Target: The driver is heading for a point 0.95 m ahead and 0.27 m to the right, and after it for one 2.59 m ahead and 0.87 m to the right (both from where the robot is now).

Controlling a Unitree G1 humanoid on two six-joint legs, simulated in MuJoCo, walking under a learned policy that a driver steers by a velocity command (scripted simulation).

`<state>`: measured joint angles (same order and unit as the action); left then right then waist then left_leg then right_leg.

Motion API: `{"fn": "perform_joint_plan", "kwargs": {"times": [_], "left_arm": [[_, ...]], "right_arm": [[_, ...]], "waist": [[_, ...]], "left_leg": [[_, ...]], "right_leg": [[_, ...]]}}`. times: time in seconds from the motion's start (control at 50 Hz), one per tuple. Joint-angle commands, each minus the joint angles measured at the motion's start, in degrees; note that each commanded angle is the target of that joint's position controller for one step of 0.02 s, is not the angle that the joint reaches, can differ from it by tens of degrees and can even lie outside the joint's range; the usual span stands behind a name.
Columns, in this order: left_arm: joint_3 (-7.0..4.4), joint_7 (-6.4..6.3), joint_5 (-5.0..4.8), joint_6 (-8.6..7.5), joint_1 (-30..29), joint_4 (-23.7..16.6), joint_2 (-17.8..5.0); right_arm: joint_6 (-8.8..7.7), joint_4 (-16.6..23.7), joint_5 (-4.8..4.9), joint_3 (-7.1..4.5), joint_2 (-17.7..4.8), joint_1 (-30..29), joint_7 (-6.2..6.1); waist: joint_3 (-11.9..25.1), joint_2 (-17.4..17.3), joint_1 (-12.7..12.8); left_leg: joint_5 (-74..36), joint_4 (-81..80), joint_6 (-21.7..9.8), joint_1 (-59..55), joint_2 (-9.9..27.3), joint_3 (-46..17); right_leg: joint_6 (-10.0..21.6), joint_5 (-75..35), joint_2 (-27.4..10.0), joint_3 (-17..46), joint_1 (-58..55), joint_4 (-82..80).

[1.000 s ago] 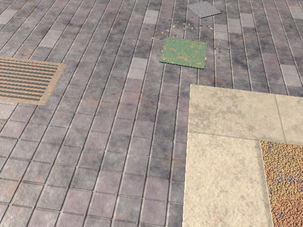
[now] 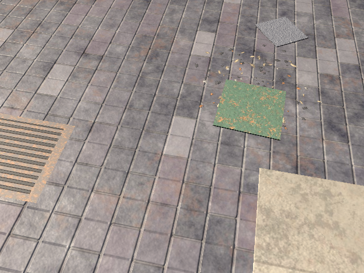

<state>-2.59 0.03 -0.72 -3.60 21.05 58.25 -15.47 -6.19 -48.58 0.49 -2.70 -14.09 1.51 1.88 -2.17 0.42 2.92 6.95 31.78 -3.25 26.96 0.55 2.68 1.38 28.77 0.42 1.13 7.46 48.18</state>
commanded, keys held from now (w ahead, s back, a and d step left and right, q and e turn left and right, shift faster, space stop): w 0.02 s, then w+e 0.74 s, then w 0.24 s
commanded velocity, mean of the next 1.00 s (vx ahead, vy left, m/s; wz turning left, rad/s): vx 0.50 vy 0.00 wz -0.39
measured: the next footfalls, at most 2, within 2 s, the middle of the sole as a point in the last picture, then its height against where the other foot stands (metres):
right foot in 0.50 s outside the picture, level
left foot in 0.98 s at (211, 192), level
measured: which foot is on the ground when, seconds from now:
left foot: down 0.00-0.48, up 0.50-0.96, down 0.98-1.00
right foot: up 0.00-0.48, down 0.50-1.00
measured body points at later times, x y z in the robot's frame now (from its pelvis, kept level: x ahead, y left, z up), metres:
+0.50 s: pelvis +0.29 -0.04 -0.01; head +0.32 -0.05 +0.44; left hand +0.53 +0.16 -0.11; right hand +0.23 -0.31 -0.15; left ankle +0.11 +0.10 -0.71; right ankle +0.39 -0.14 -0.73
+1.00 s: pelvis +0.59 -0.10 +0.00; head +0.61 -0.11 +0.45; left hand +0.73 +0.16 -0.12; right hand +0.68 -0.41 -0.08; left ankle +0.74 -0.05 -0.73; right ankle +0.40 -0.14 -0.72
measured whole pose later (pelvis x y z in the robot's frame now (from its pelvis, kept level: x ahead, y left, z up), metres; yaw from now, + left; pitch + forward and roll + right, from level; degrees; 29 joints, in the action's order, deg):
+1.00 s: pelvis +0.59 -0.10 +0.00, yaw -26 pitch +3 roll +0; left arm -4.5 -0.8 -0.6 -2.4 21.6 47.3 -16.4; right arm -7.8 -43.4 -0.7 -2.4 -15.1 1.8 1.4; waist -0.1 0.0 4.0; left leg 3.9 28.1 -1.7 26.9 -1.1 0.2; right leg 3.6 26.4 4.6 10.3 3.8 32.6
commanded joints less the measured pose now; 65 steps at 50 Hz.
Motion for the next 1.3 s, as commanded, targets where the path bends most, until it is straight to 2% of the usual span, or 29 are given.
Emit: {"fn": "perform_joint_plan", "kwargs": {"times": [0.02,0.04,0.08,0.14,0.26,0.36,0.4,0.44,0.48,0.5,0.52,0.54,0.56,0.58,0.62,0.68,0.72,0.8,0.9,0.94,0.96,0.98,1.0,1.02,1.04,1.08,1.12,1.16,1.3], "left_arm": [[-1.15,0.39,-2.04,-3.34,-3.5,-5.86,-8.02],[-1.31,0.0,-1.76,-3.34,-5.33,-5.82,-7.66],[-1.67,-0.27,-1.17,-1.74,-3.71,-5.1,-5.4],[-1.64,-0.47,-1.25,0.19,-3.66,-5.41,-3.02],[-1.65,0.63,-0.29,-0.15,-12.95,-9.21,-2.35],[-0.72,2.38,-0.24,-0.14,-21.62,-13.95,-1.15],[-0.89,3.28,-0.41,-0.09,-22.69,-15.83,-1.69],[-1.82,3.86,-0.48,0.12,-19.94,-16.58,-3.58],[-4.48,3.52,-0.78,0.37,-6.37,-14.0,-8.16],[-6.51,2.21,-0.7,0.9,2.79,-12.18,-13.27],[-7.06,1.81,-1.21,0.73,2.05,-12.41,-17.81],[-5.69,1.71,-0.51,0.3,4.25,-13.33,-13.52],[-4.96,1.52,-0.07,-0.26,1.88,-13.34,-10.65],[-4.44,1.51,-0.27,-0.68,-2.29,-14.24,-8.85],[-3.4,1.37,0.4,-0.86,-8.41,-16.33,-5.89],[-3.73,0.49,-0.01,-0.92,-8.1,-16.84,-7.7],[-4.25,-0.36,-0.18,-0.78,-6.22,-16.68,-9.51],[-4.14,-0.91,-0.42,-0.07,-2.75,-15.87,-9.05],[-3.68,-0.94,-0.3,0.18,1.43,-13.52,-8.02],[-3.86,-1.1,-0.02,0.61,0.93,-13.46,-8.73],[-3.59,-1.07,0.03,0.74,0.0,-13.84,-8.19],[-2.77,-0.88,0.45,0.67,-1.03,-14.79,-6.55],[-1.72,-0.79,0.26,0.02,4.66,-15.38,-3.44],[-1.16,-0.67,-0.7,-0.57,7.87,-14.73,-2.98],[-2.19,-0.53,-1.46,-0.94,2.97,-15.36,-8.06],[-2.18,-0.36,-0.48,-1.22,-6.23,-17.78,-7.92],[-2.39,-0.27,0.22,-0.92,-5.4,-17.64,-6.36],[-1.96,-0.25,0.19,-0.52,-4.42,-17.41,-4.33],[-0.58,0.41,0.27,-1.17,-16.9,-20.84,-1.93]], "right_arm": [[0.21,-1.85,0.22,-2.45,-9.5,15.93,-0.6],[0.14,-1.03,-0.26,-1.9,-7.72,11.68,-0.64],[-0.35,-1.05,-1.28,-1.19,-5.11,8.4,-0.37],[-1.01,-2.64,-1.5,-1.6,-6.35,9.66,-0.69],[-0.88,-3.66,-1.44,-1.78,-8.08,11.39,-2.52],[0.74,-5.87,-0.49,-2.22,-9.34,17.2,-3.16],[1.86,-5.85,-0.11,-2.59,-10.21,17.21,-3.35],[2.81,-4.84,0.02,-3.11,-11.87,15.61,-3.87],[3.77,-3.73,0.08,-3.21,-12.56,13.84,-4.37],[3.31,-2.37,-0.57,-2.65,-11.58,14.47,-4.41],[1.31,0.02,-2.11,0.15,-2.14,20.39,-2.87],[-1.49,1.09,0.32,-0.57,-6.76,14.08,-1.82],[-2.92,2.96,2.21,-1.18,-8.94,8.65,-1.32],[-3.5,3.09,1.66,-1.08,-8.67,7.61,-1.58],[-2.53,2.62,-0.36,-2.05,-9.43,8.59,-2.14],[-0.53,3.76,-1.26,-2.0,-7.48,8.61,-2.4],[-0.13,5.55,-1.59,-1.59,-6.4,4.14,-2.61],[-0.6,7.65,-0.86,-0.65,-4.54,-2.94,-1.76],[-1.67,9.54,-0.39,-1.12,-7.31,-5.98,-0.5],[-2.14,9.13,-0.4,-1.58,-8.57,-2.99,-0.38],[-2.36,7.64,-0.67,-2.36,-9.9,2.3,-0.57],[-2.56,6.2,-1.45,-3.16,-12.1,10.54,-0.8],[-2.28,4.91,-2.04,-4.49,-16.77,19.22,-0.94],[-1.47,2.28,-0.45,-4.45,-15.1,23.15,-0.35],[-1.2,3.06,0.76,-3.13,-10.84,20.45,-0.3],[-0.3,4.42,-0.5,-1.95,-8.02,13.18,-0.46],[-0.43,4.52,-1.29,-1.25,-6.45,11.05,-0.41],[-0.66,3.77,-0.73,-1.38,-7.12,11.77,-0.43],[0.34,1.13,0.51,-2.24,-10.7,16.78,-1.51]], "waist": [[11.62,-8.59,-8.28],[7.55,-4.7,-6.64],[4.25,-5.47,-3.2],[1.77,-4.9,-2.0],[-0.93,-3.49,-3.92],[-3.5,-1.82,-7.06],[-3.28,-2.52,-6.35],[0.04,-4.86,-3.71],[7.65,-5.1,3.94],[13.47,1.11,7.29],[18.46,14.5,0.13],[22.87,8.56,4.13],[15.12,6.32,4.6],[10.4,0.83,1.99],[6.19,-0.56,-2.53],[4.06,0.27,-4.16],[2.56,0.86,-3.01],[2.28,3.73,0.63],[1.47,5.02,1.75],[1.88,6.5,-0.3],[4.62,6.24,-3.13],[11.71,4.62,-6.99],[20.94,-5.96,-7.37],[23.67,-18.28,-7.4],[15.15,-10.79,-8.39],[3.52,-2.99,-6.51],[2.17,-4.77,-3.74],[2.61,-5.94,-2.96],[0.92,-4.28,-6.52]], "left_leg": [[8.91,-15.23,-11.11,-39.69,18.75,-30.75],[3.97,-17.24,-9.99,-31.39,16.96,-24.31],[-0.37,-21.35,-8.31,-21.34,13.88,-16.2],[-5.42,-24.76,-8.63,-17.13,13.16,-9.13],[-10.35,-26.79,-6.18,-18.71,11.11,1.99],[-15.38,-23.76,-5.57,-29.93,14.47,5.4],[-23.55,-19.79,-4.84,-34.21,16.0,6.46],[-42.89,-12.18,-3.53,-35.62,16.14,8.19],[-50.51,6.95,-1.15,-30.62,13.64,10.09],[-33.46,24.6,1.29,-16.87,10.94,10.29],[23.03,44.29,4.75,9.65,-2.16,4.34],[26.6,50.04,3.32,16.99,-2.61,-7.76],[21.2,48.61,1.74,21.47,0.54,-8.34],[16.12,43.4,1.19,19.3,3.23,-8.01],[12.31,35.81,2.33,10.78,5.96,-8.02],[9.56,27.26,5.21,7.92,6.08,-6.39],[2.49,18.75,6.76,8.21,4.91,-5.34],[-13.77,2.07,6.71,2.08,1.32,-3.85],[-10.21,-4.06,3.54,3.34,1.25,-5.38],[-5.05,-5.43,1.41,0.3,0.46,-4.21],[-5.19,-7.24,-0.3,-6.8,-0.6,-2.98],[-7.43,-4.57,-3.59,-20.27,4.17,-7.19],[-3.89,-3.92,-11.48,-42.2,15.83,-25.71],[8.96,-12.36,-16.13,-49.29,22.69,-45.34],[19.31,-14.56,-13.46,-43.92,21.16,-43.15],[12.54,-17.64,-10.45,-27.77,16.39,-29.41],[3.56,-20.02,-9.48,-20.58,13.0,-23.06],[-2.41,-21.84,-10.17,-18.55,11.91,-18.74],[-9.94,-23.75,-8.2,-18.69,9.13,-8.24]], "right_leg": [[2.38,-2.14,-3.23,4.03,36.63,26.07],[2.25,-7.21,-5.73,3.06,34.31,23.29],[1.81,-12.58,-8.52,3.83,27.69,18.66],[0.78,-16.61,-8.6,4.72,28.12,15.37],[-0.07,-34.52,-6.64,2.54,30.29,-3.64],[1.52,-32.61,-5.75,-1.16,34.26,-11.86],[2.85,-27.09,-4.73,-2.98,34.49,-13.02],[4.86,-21.1,-1.23,-6.7,27.62,-12.7],[8.23,-21.25,3.37,-8.1,8.46,-15.89],[11.78,-20.78,-3.14,4.12,-9.31,-17.99],[22.85,-13.05,-17.24,36.51,-28.79,-22.9],[23.37,-9.47,-19.31,45.97,-32.23,-30.38],[20.31,-13.93,-17.65,37.27,-27.27,-31.28],[18.23,-19.55,-15.18,30.06,-18.4,-31.42],[16.65,-29.75,-11.67,22.12,-4.39,-33.6],[16.67,-35.38,-9.73,17.51,3.35,-35.9],[15.48,-36.05,-7.8,14.65,6.0,-36.33],[11.35,-29.56,-4.63,11.25,8.15,-35.19],[10.34,-28.24,-9.7,16.8,-2.45,-29.82],[9.45,-35.71,-10.81,18.0,-5.54,-26.23],[8.35,-44.06,-8.64,16.6,-5.78,-20.83],[6.72,-44.06,-5.75,14.12,-1.16,-9.59],[2.49,-28.58,1.67,8.54,16.58,10.29],[0.44,3.5,5.48,7.48,30.15,23.16],[0.97,2.02,1.91,10.14,36.56,27.66],[1.18,-6.65,-3.1,5.64,36.38,23.4],[0.95,-10.57,-5.98,4.85,31.0,17.39],[0.16,-11.81,-6.69,3.35,29.53,13.24],[-1.77,-31.19,-5.28,-0.17,26.81,-10.95]]}}
Over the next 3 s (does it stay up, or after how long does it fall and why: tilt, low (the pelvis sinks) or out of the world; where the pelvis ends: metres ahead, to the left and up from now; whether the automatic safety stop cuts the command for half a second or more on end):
stays up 1.01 -0.30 0.01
